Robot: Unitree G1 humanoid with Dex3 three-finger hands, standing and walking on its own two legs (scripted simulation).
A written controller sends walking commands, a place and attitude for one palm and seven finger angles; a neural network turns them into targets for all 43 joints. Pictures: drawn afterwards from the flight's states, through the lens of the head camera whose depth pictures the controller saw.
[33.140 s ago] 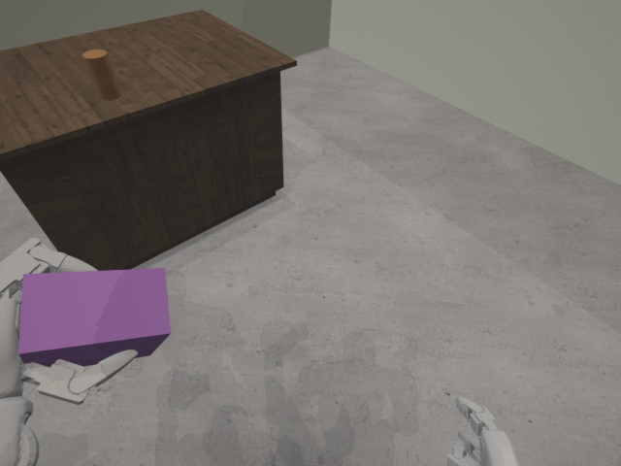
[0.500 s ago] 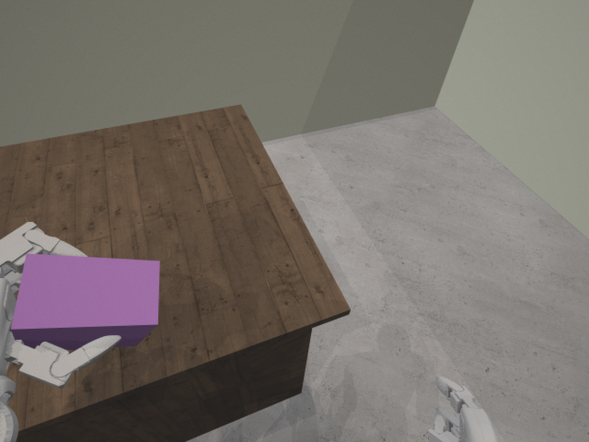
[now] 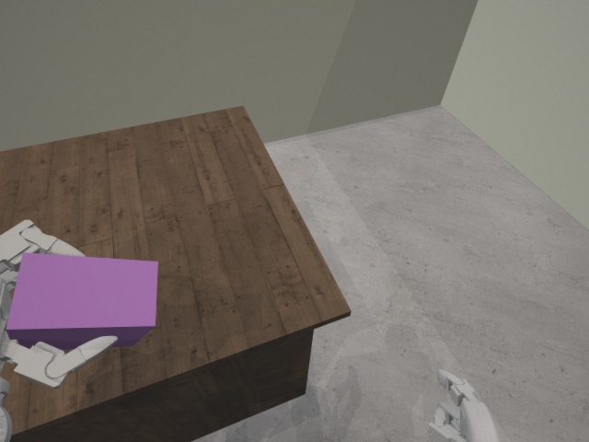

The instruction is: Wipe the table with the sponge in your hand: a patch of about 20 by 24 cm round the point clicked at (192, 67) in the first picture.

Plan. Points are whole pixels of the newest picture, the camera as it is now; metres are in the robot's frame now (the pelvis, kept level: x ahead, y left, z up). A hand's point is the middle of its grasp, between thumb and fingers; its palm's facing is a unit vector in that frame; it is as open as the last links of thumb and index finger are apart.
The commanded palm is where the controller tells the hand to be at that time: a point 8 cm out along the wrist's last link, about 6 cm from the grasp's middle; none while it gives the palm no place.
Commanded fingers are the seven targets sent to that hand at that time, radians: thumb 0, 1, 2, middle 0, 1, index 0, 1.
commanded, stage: shuffle to correct the standing spot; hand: left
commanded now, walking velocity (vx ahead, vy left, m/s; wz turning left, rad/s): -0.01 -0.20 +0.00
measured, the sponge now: (105, 306) +0.22 +0.21 +0.14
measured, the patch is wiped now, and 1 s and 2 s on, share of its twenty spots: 0.00 0.00 0.00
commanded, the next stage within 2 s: come to a stop and stand still in 0.44 s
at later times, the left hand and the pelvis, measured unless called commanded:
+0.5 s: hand (69, 306) +0.21 +0.23 +0.16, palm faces +0.30 -0.86 -0.42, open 10.2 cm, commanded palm +0.16 +0.27 +0.18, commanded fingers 0.00 0.10 1.30 -1.20 -1.60 -1.20 -1.60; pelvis +0.00 +0.00 +0.00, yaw +0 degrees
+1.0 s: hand out of the picture +0.21 +0.30 +0.17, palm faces +0.34 -0.85 -0.41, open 10.2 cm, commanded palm +0.16 +0.33 +0.18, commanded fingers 0.00 0.10 1.30 -1.20 -1.60 -1.20 -1.60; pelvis -0.01 +0.05 +0.00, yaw -1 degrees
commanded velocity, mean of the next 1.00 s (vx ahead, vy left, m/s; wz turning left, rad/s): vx -0.01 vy -0.10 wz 0.00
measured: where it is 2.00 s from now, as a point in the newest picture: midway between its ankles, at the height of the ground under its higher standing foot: outside the picture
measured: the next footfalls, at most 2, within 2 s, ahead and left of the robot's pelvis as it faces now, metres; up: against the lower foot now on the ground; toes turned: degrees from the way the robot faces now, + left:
none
